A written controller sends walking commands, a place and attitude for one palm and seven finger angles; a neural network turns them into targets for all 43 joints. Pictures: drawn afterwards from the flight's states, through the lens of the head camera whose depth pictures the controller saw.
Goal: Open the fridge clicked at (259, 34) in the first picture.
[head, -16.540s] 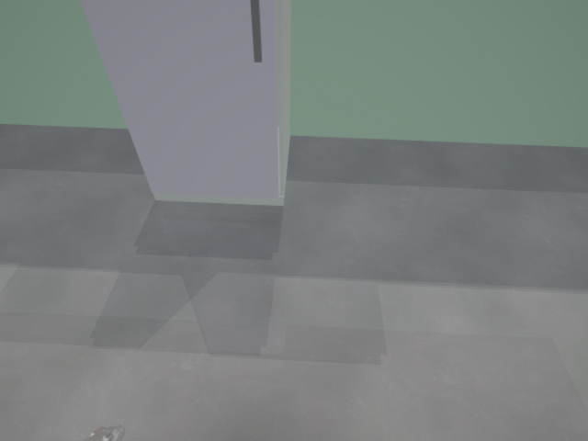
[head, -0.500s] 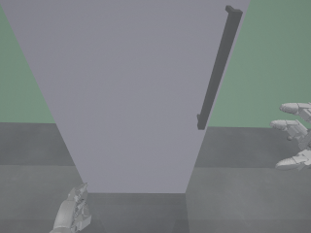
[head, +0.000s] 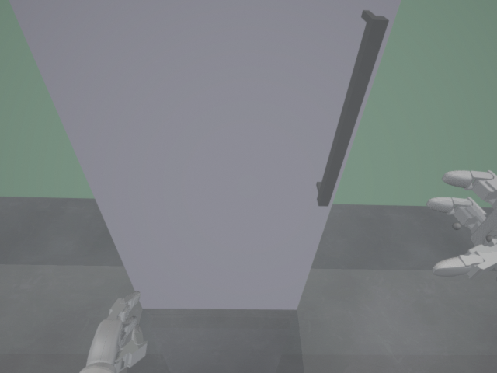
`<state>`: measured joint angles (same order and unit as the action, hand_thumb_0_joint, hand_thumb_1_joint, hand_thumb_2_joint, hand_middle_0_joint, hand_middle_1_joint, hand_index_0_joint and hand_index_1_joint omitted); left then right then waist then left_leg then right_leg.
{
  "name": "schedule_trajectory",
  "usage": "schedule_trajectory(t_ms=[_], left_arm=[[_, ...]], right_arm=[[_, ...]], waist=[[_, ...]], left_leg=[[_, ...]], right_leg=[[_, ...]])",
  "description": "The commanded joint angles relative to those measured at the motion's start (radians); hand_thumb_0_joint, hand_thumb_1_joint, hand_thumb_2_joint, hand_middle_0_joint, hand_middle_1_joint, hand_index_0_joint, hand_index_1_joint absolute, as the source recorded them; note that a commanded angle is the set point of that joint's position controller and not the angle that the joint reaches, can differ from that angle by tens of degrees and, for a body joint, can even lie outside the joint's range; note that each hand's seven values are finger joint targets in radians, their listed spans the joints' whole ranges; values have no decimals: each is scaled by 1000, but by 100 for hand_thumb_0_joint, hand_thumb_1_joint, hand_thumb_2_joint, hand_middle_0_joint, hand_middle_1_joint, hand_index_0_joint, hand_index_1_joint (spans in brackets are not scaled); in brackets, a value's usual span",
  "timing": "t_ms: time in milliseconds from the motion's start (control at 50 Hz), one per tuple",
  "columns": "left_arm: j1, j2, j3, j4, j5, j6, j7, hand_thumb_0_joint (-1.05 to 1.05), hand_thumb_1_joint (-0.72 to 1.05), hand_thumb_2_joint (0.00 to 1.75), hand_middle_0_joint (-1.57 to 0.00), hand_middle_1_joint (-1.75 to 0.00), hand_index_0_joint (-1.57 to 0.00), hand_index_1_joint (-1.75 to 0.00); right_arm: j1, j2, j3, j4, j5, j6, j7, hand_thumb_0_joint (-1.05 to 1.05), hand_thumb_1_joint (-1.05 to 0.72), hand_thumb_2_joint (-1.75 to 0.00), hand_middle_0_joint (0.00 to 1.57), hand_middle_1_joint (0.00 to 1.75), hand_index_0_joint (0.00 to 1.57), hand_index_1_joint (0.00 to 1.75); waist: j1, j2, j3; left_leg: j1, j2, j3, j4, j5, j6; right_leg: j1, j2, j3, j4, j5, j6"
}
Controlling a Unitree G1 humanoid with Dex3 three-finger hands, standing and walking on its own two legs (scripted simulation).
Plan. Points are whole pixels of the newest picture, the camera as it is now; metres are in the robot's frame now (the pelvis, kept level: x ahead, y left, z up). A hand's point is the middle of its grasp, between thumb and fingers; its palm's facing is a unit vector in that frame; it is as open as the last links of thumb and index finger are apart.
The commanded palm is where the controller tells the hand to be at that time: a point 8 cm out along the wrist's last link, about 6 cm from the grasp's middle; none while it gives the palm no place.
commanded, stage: move the hooked fingers beside the handle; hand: right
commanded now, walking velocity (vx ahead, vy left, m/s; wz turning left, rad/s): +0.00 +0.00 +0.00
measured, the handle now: (341, 125) +0.51 -0.17 +0.18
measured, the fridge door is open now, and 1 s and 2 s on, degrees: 0 0 0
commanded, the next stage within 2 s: none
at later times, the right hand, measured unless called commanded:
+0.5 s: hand (420, 194) +0.34 -0.26 +0.16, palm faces +0.07 +1.00 -0.03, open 14.0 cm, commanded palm +0.32 -0.30 +0.17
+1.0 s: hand (397, 176) +0.38 -0.24 +0.16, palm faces +0.06 +1.00 -0.02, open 14.0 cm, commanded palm +0.37 -0.29 +0.16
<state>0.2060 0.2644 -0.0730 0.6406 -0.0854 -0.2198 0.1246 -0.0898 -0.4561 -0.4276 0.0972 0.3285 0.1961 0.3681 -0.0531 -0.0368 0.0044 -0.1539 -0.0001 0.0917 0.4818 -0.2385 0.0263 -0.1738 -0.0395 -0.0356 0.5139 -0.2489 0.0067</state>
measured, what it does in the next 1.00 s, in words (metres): stands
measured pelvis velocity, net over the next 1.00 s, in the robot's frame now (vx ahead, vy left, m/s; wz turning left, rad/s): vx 0.02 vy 0.00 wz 0.01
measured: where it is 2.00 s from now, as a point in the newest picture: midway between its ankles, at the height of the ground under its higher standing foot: outside the picture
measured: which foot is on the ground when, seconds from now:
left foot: down 0.00-1.00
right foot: down 0.00-1.00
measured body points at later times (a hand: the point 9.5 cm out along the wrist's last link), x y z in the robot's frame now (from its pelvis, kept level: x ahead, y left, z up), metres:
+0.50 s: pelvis +0.01 -0.01 +0.00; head -0.01 +0.00 +0.45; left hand +0.18 +0.24 -0.07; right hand +0.33 -0.31 +0.17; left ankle +0.02 +0.10 -0.74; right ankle +0.02 -0.12 -0.74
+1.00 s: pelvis +0.02 +0.00 +0.00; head +0.01 +0.00 +0.45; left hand +0.17 +0.25 -0.08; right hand +0.38 -0.29 +0.17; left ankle +0.02 +0.10 -0.74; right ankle +0.02 -0.12 -0.74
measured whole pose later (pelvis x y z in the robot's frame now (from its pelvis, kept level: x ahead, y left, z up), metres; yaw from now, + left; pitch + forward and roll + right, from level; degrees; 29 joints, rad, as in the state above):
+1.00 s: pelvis +0.02 +0.00 +0.00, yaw +1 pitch -1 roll +0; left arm 0.25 0.27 -0.04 0.67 -0.08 -0.15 0.12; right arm -0.39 -0.42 -0.33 0.39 0.24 0.17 0.27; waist -0.01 -0.02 -0.03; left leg -0.21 0.00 0.08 0.49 -0.26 0.02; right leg -0.22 -0.04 -0.05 0.51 -0.28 0.00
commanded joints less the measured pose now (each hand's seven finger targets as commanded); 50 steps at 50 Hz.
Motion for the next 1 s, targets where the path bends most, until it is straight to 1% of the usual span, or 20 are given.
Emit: schedule_trajectory(t_ms=[0, 100, 140, 200, 240, 300, 340, 420, 440, 460, 500, 560, 620, 660, 700, 760, 820, 840, 880, 980], left_arm=[[-145, 133, 54, -146, -9, -63, 19, 0, 90, 90, -20, -30, -20, -30], [-141, 134, 55, -137, -6, -62, 23, 0, 90, 90, -20, -30, -20, -30], [-139, 146, 59, -131, -2, -58, 23, 0, 90, 90, -20, -30, -20, -30], [-133, 133, 55, -140, -5, -55, 20, 0, 90, 90, -20, -30, -20, -30], [-129, 145, 62, -140, -2, -54, 18, 0, 90, 90, -20, -30, -20, -30], [-117, 137, 62, -149, -3, -48, 13, 0, 90, 90, -20, -30, -20, -30], [-111, 142, 65, -146, -5, -42, 13, 0, 90, 90, -20, -30, -20, -30], [-101, 138, 67, -148, -8, -37, 13, 0, 90, 90, -20, -30, -20, -30], [-101, 142, 69, -140, -6, -38, 14, 0, 90, 90, -20, -30, -20, -30], [-95, 145, 72, -139, -4, -36, 16, 0, 90, 90, -20, -30, -20, -30], [-85, 142, 69, -125, -3, -27, 19, 0, 90, 90, -20, -30, -20, -30], [-84, 142, 72, -129, 0, -21, 17, 0, 90, 90, -20, -30, -20, -30], [-69, 141, 73, -124, -1, -11, 15, 0, 90, 90, -20, -30, -20, -30], [-65, 144, 78, -128, 0, -8, 12, 0, 90, 90, -20, -30, -20, -30], [-59, 140, 76, -129, -2, -2, 10, 0, 90, 90, -20, -30, -20, -30], [-51, 144, 81, -131, -2, 6, 6, 0, 90, 90, -20, -30, -20, -30], [-52, 141, 82, -133, -4, 11, 4, 0, 90, 90, -20, -30, -20, -30], [-51, 146, 84, -128, -3, 13, 5, 0, 90, 90, -20, -30, -20, -30], [-47, 140, 82, -124, -5, 19, 8, 0, 90, 90, -20, -30, -20, -30], [-35, 145, 82, -99, -1, 27, 14, 0, 90, 90, -20, -30, -20, -30]], right_arm=[[-394, -236, -48, -160, 13, -63, -15, 0, 50, -30, 30, 120, 30, 120], [-481, -234, -21, -115, -8, -72, -21, 0, 50, -30, 30, 120, 30, 120], [-467, -291, -68, -82, -11, -73, -25, 0, 50, -30, 30, 120, 30, 120], [-498, -244, -28, -61, -16, -76, -26, 0, 50, -30, 30, 120, 30, 120], [-500, -293, -71, -68, -18, -85, -32, 0, 50, -30, 30, 120, 30, 120], [-463, -258, -58, -42, -18, -75, -33, 0, 50, -30, 30, 120, 30, 120], [-490, -254, -40, -47, -23, -75, -36, 0, 50, -30, 30, 120, 30, 120], [-554, -206, 11, -65, -37, -69, -55, 0, 50, -30, 30, 120, 30, 120], [-573, -203, 20, -71, -38, -74, -63, 0, 50, -30, 30, 120, 30, 120], [-583, -244, -19, -66, -44, -73, -72, 0, 50, -30, 30, 120, 30, 120], [-599, -222, -1, -10, -48, -67, -78, 0, 50, -30, 30, 120, 30, 120], [-629, -242, -9, -26, -61, -75, -87, 0, 50, -30, 30, 120, 30, 120], [-620, -223, 1, 24, -61, -78, -84, 0, 50, -30, 30, 120, 30, 120], [-628, -262, -31, 14, -62, -83, -85, 0, 50, -30, 30, 120, 30, 120], [-632, -227, -1, 36, -63, -83, -81, 0, 50, -30, 30, 120, 30, 120], [-619, -247, -20, 32, -62, -84, -84, 0, 50, -30, 30, 120, 30, 120], [-635, -204, 15, 27, -61, -82, -85, 0, 50, -30, 30, 120, 30, 120], [-630, -225, 0, 41, -63, -82, -90, 0, 50, -30, 30, 120, 30, 120], [-674, -199, 30, 52, -70, -81, -93, 0, 50, -30, 30, 120, 30, 120], [-781, -214, 39, 116, -84, -98, -114, 0, 50, -30, 30, 120, 30, 120]], waist=[[36, -11, -84], [39, -23, -133], [28, -22, -154], [29, -31, -156], [18, -34, -196], [15, -29, -197], [26, -15, -188], [37, -54, -189], [45, -27, -193], [36, -31, -216], [49, -1, -185], [39, -43, -240], [43, -28, -236], [35, -34, -276], [42, -24, -260], [39, -22, -272], [46, -27, -257], [48, -4, -250], [61, -14, -238], [76, -9, -230]], left_leg=[[-55, 2, -84, -122, -44, -19], [-45, 6, -81, -109, -19, -15], [-22, 13, -95, -101, 4, -8], [-27, 7, -74, -90, 26, -9], [6, 7, -73, -76, 75, -3], [8, 4, -63, -65, 129, -5], [-4, 1, -60, -64, 134, -6], [-29, -6, -50, -66, 127, -5], [-26, -5, -52, -66, 134, -5], [-20, -4, -54, -67, 134, -5], [-33, -6, -49, -69, 135, -7], [-12, -1, -56, -63, 163, -3], [-2, -5, -52, -57, 205, -3], [21, -1, -58, -49, 244, -3], [16, -4, -52, -46, 256, -3], [23, -4, -53, -39, 296, -2], [8, -6, -54, -40, 294, -4], [6, -5, -58, -41, 289, -5], [-12, -5, -54, -44, 267, -6], [-37, -4, -59, -55, 215, -4]], right_leg=[[2, 36, 42, -89, 14, -23], [15, 38, 44, -83, 31, -24], [5, 34, 40, -69, 55, -24], [7, 36, 43, -81, 60, -23], [15, 35, 40, -74, 100, -24], [12, 35, 36, -78, 129, -23], [16, 31, 33, -73, 135, -24], [35, 32, 40, -85, 131, -20], [40, 29, 37, -78, 139, -23], [40, 30, 40, -81, 140, -25], [28, 29, 38, -83, 138, -25], [45, 30, 34, -79, 167, -25], [41, 32, 29, -76, 192, -24], [44, 31, 23, -67, 222, -25], [41, 30, 25, -70, 232, -23], [46, 27, 22, -61, 266, -24], [47, 30, 19, -60, 258, -24], [42, 27, 14, -52, 251, -27], [37, 28, 17, -58, 234, -25], [29, 29, 24, -60, 189, -27]])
